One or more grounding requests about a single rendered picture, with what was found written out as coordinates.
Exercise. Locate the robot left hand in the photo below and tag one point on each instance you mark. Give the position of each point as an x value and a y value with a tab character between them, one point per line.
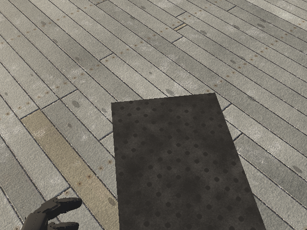
38	220

